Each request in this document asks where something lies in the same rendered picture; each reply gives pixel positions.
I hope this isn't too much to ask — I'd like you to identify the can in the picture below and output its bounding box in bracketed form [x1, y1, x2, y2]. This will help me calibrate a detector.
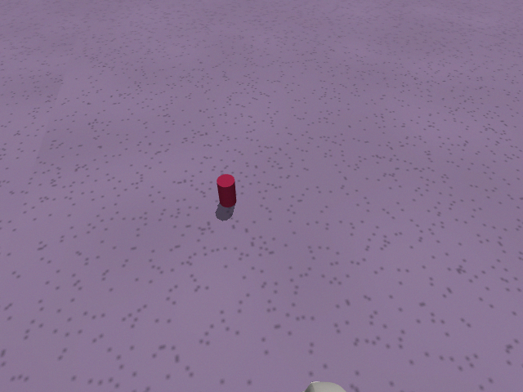
[217, 174, 236, 207]

